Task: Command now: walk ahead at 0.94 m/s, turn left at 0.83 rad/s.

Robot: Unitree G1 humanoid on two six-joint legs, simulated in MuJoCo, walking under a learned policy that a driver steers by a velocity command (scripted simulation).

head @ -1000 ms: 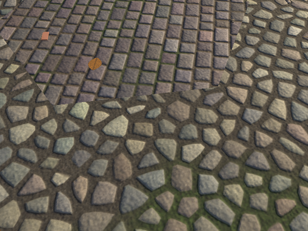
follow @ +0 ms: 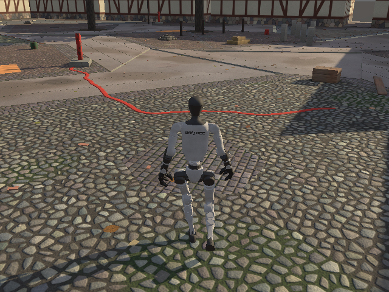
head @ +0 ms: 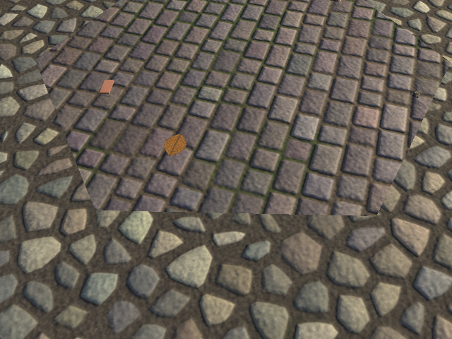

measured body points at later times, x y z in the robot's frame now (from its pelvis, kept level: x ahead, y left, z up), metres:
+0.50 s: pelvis +0.48 -0.03 +0.02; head +0.50 -0.01 +0.47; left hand +0.53 +0.26 -0.11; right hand +0.57 -0.30 -0.09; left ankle +0.32 +0.09 -0.56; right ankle +0.54 -0.06 -0.70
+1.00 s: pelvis +0.97 -0.06 +0.04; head +0.99 -0.07 +0.49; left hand +1.25 +0.13 -0.06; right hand +0.87 -0.35 -0.07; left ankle +1.00 +0.08 -0.70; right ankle +0.89 -0.12 -0.59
